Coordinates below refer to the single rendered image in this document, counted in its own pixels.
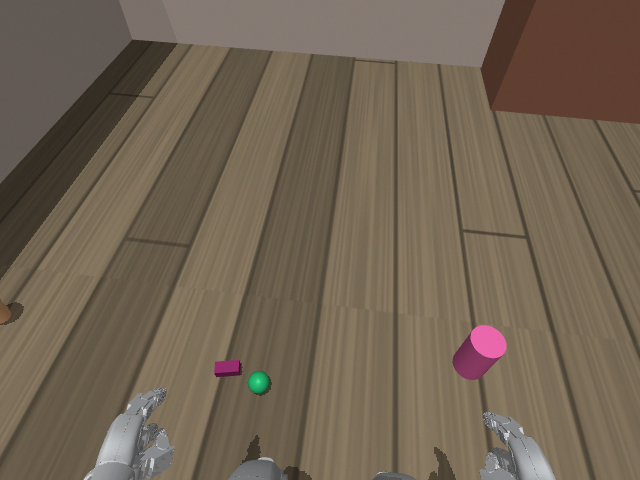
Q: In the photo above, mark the left robot arm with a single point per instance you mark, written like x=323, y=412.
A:
x=111, y=471

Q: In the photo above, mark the right robot hand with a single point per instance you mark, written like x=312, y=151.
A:
x=525, y=459

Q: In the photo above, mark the left robot hand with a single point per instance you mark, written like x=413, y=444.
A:
x=127, y=437

